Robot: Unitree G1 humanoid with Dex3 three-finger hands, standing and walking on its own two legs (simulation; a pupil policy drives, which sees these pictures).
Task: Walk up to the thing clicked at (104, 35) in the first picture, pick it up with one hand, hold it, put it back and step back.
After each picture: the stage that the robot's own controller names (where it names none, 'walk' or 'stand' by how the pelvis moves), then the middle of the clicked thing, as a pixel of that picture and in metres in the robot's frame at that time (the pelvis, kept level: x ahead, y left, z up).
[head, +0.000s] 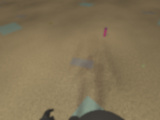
stand; (105, 32) +2.23 -0.40 -0.65
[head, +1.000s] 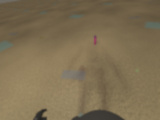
walk; (95, 40) +2.11 +0.03 -0.62
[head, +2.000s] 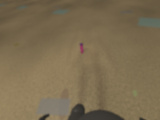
walk; (81, 48) +1.46 +0.32 -0.65
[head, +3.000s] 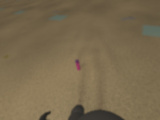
walk; (77, 65) +1.01 +0.31 -0.65
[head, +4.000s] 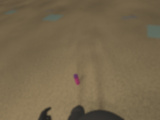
walk; (76, 79) +0.65 +0.27 -0.65
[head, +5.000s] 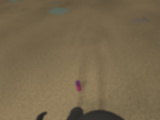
stand; (78, 86) +0.50 +0.19 -0.63
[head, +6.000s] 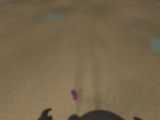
stand; (74, 95) +0.42 +0.21 -0.65
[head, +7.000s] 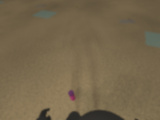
stand; (72, 95) +0.38 +0.23 -0.64
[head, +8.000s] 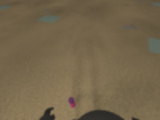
stand; (72, 102) +0.33 +0.23 -0.66
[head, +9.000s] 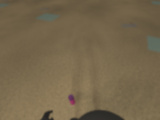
stand; (72, 100) +0.35 +0.23 -0.66
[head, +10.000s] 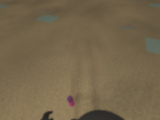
stand; (71, 101) +0.34 +0.24 -0.66
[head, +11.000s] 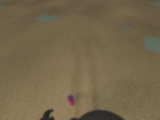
stand; (71, 100) +0.35 +0.24 -0.66
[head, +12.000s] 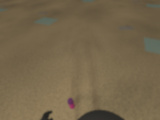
stand; (71, 103) +0.33 +0.24 -0.66
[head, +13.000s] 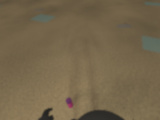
stand; (69, 103) +0.31 +0.24 -0.65
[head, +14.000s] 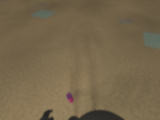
stand; (70, 98) +0.34 +0.25 -0.66
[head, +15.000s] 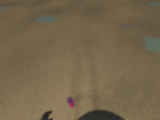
stand; (71, 102) +0.33 +0.24 -0.66
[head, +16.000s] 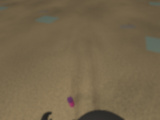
stand; (71, 102) +0.33 +0.24 -0.66
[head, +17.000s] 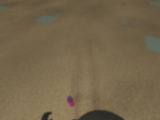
stand; (70, 101) +0.33 +0.25 -0.66
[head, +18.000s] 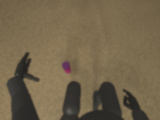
go down; (67, 68) +0.43 +0.20 -0.38
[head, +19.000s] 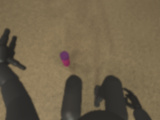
go down; (65, 60) +0.47 +0.20 -0.28
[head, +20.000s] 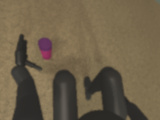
close in; (46, 51) +0.47 +0.23 -0.19
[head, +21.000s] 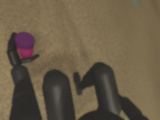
close; (26, 48) +0.46 +0.25 -0.18
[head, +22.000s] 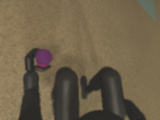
lift; (43, 60) +0.37 +0.25 -0.15
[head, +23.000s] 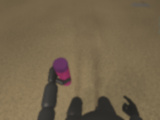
lift; (64, 74) +0.32 +0.18 +0.04
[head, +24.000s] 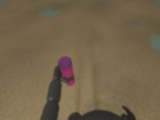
hold; (68, 73) +0.33 +0.16 +0.06
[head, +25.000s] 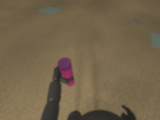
hold; (67, 74) +0.33 +0.16 +0.05
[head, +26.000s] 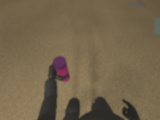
crouch; (63, 71) +0.35 +0.18 -0.01
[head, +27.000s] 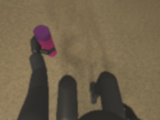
lower; (48, 44) +0.50 +0.22 -0.03
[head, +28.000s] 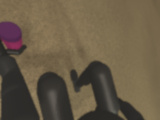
lower; (13, 42) +0.49 +0.27 -0.17
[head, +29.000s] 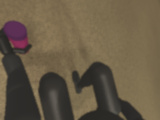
lower; (20, 41) +0.49 +0.26 -0.18
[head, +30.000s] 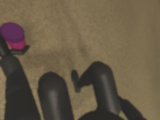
lower; (17, 42) +0.48 +0.26 -0.18
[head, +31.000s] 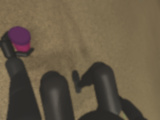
lower; (22, 45) +0.47 +0.25 -0.18
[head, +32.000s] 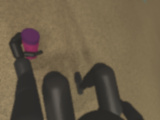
open; (31, 47) +0.47 +0.23 -0.18
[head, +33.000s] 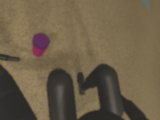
stand; (39, 47) +0.45 +0.23 -0.19
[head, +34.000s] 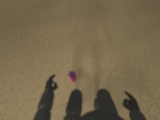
walk; (73, 77) +0.42 +0.17 -0.46
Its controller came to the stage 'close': yes
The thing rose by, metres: 0.69
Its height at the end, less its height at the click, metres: +0.00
